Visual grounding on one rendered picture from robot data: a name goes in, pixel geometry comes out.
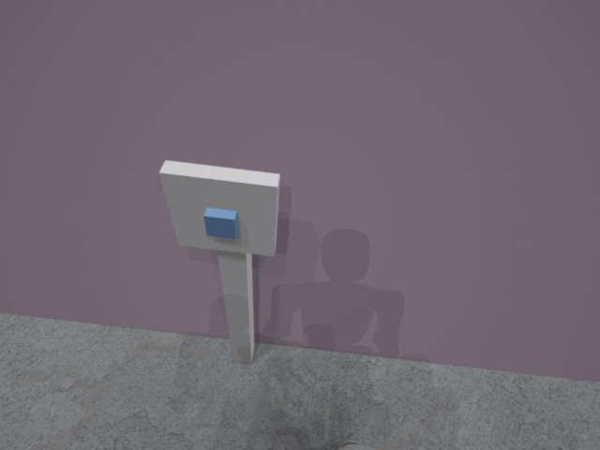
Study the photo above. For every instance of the button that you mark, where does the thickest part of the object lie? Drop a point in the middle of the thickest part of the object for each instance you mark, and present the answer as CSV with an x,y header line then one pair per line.
x,y
221,223

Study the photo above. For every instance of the panel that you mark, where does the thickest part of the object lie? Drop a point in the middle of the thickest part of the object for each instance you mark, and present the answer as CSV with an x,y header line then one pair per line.
x,y
189,188

